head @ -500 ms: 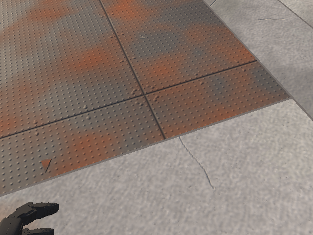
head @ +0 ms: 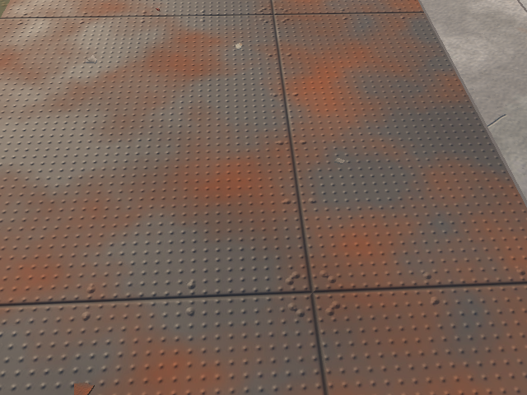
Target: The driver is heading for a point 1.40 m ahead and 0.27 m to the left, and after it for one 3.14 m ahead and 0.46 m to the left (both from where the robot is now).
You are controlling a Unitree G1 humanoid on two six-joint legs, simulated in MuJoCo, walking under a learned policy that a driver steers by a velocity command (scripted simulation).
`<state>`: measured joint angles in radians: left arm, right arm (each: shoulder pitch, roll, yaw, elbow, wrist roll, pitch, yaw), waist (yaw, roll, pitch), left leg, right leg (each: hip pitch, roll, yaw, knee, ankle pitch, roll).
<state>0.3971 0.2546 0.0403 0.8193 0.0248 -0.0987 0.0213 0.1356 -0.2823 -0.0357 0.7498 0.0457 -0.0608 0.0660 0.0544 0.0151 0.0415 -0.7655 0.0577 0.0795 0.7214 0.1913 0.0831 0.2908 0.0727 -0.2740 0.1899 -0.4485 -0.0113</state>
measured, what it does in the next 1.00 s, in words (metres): walks ahead: left foot, then right foot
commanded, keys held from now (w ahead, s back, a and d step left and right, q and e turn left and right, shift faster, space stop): w+q+shift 0.40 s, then w+shift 0.04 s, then w+e+shift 0.56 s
